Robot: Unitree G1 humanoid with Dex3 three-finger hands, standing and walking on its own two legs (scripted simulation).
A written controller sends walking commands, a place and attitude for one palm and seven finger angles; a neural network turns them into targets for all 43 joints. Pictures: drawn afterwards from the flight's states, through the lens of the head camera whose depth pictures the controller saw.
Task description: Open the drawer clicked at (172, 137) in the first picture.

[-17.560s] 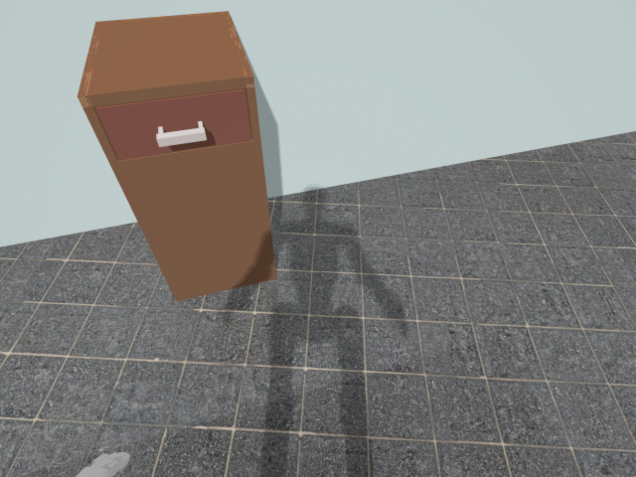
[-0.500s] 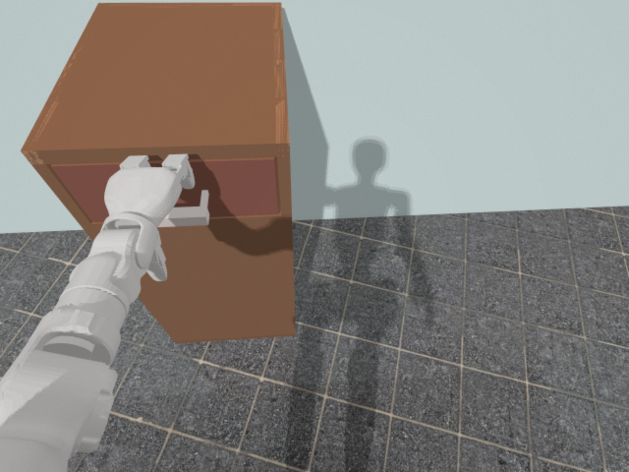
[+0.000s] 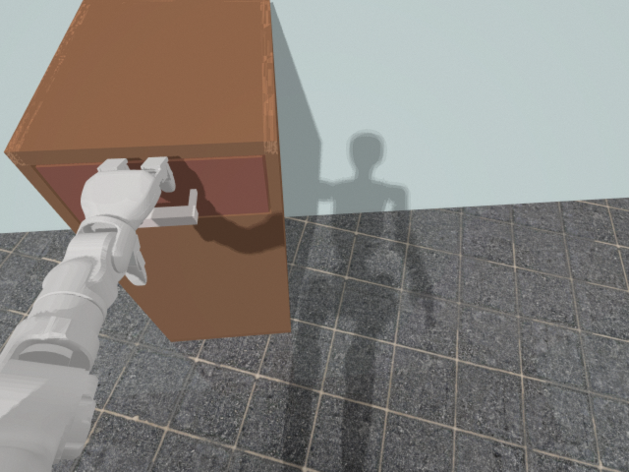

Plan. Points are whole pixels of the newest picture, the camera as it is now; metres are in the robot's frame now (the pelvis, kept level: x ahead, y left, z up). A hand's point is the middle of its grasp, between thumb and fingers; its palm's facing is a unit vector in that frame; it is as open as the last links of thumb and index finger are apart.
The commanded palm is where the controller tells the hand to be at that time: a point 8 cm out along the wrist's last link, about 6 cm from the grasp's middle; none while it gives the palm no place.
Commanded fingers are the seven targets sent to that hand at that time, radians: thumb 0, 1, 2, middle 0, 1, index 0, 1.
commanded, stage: re-aim the fingers above the handle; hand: left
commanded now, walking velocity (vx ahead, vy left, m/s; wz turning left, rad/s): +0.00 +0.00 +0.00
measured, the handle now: (162, 206) +0.52 +0.24 -0.03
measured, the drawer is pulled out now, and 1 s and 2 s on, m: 0.00 0.00 0.00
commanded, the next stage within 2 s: lower the fingers behind the handle in 0.70 s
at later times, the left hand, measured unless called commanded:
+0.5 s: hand (152, 219) +0.45 +0.23 +0.03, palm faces -0.07 -0.07 -1.00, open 13.8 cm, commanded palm +0.44 +0.24 +0.09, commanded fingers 0.00 -0.50 0.30 -0.30 -1.20 -0.30 -1.20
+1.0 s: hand (138, 225) +0.45 +0.25 +0.02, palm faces -0.10 -0.04 -0.99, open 13.8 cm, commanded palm +0.43 +0.25 +0.07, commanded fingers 0.00 -0.50 0.30 -0.30 -1.20 -0.30 -1.20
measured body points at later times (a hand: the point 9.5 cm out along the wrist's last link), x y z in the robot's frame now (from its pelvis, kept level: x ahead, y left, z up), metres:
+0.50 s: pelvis +0.00 +0.01 +0.00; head +0.08 +0.01 +0.44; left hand +0.45 +0.23 +0.08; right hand +0.04 -0.27 -0.13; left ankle -0.02 +0.07 -0.71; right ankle -0.03 -0.08 -0.71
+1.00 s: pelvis -0.01 +0.01 +0.00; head +0.07 +0.02 +0.44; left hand +0.45 +0.25 +0.07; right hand +0.02 -0.27 -0.12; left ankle -0.02 +0.07 -0.71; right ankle -0.03 -0.08 -0.71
